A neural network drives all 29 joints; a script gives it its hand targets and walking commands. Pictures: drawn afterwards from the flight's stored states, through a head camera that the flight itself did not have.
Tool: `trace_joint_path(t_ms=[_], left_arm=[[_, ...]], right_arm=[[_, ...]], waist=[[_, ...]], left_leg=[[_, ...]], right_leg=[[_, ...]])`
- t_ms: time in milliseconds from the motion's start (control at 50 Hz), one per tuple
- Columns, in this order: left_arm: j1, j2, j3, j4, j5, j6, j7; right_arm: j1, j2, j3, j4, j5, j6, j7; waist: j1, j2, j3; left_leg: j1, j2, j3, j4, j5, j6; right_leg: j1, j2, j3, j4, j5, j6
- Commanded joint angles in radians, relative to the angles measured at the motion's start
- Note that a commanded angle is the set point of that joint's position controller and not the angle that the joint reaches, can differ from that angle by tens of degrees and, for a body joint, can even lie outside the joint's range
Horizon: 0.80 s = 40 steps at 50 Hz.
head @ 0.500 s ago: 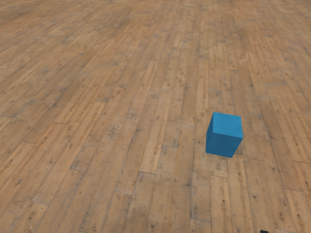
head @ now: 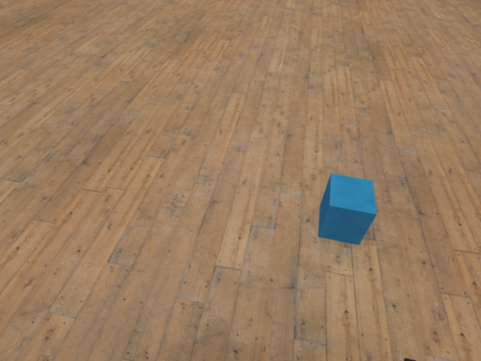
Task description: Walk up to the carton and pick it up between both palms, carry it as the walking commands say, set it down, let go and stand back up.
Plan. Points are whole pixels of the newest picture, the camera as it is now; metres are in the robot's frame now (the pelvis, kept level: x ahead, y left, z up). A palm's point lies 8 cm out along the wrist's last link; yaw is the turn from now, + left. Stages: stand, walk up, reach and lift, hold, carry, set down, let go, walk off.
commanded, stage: stand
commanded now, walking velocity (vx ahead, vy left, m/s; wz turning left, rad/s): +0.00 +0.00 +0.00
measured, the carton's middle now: (344, 209) +0.94 -0.54 -0.66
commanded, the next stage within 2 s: walk up in 0.68 s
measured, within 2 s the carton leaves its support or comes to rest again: neither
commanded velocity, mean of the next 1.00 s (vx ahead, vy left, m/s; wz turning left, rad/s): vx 0.00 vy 0.00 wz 0.00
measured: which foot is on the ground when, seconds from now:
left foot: down 0.00-1.00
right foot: down 0.00-0.88, up 0.90-1.00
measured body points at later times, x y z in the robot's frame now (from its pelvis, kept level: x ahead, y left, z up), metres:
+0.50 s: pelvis +0.01 +0.00 +0.00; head +0.01 +0.00 +0.45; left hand +0.11 +0.32 -0.11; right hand +0.11 -0.32 -0.11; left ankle +0.00 +0.12 -0.75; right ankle +0.00 -0.12 -0.75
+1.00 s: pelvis +0.02 -0.01 -0.01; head +0.02 -0.01 +0.44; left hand +0.15 +0.32 -0.10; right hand +0.09 -0.38 -0.09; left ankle +0.00 +0.12 -0.75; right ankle +0.02 -0.15 -0.71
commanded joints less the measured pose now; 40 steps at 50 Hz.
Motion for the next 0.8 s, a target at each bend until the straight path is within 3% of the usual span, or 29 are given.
trace_joint_path(t_ms=[0, 780], left_arm=[[-0.038, 0.173, 0.03, -0.042, 0.0, -0.009, 0.005], [-0.031, 0.175, 0.033, -0.041, -0.001, -0.006, 0.007]], right_arm=[[-0.037, -0.172, -0.03, -0.042, 0.0, -0.009, -0.004], [-0.032, -0.176, -0.034, -0.037, 0.001, -0.006, -0.006]], waist=[[0.0, 0.0, -0.058], [-0.001, 0.0, -0.06]], left_leg=[[0.009, 0.119, -0.095, -0.053, 0.109, 0.032], [0.028, 0.123, -0.093, -0.063, 0.145, 0.03]], right_leg=[[0.001, -0.122, 0.095, -0.055, 0.119, -0.031], [0.02, -0.126, 0.092, -0.063, 0.154, -0.029]])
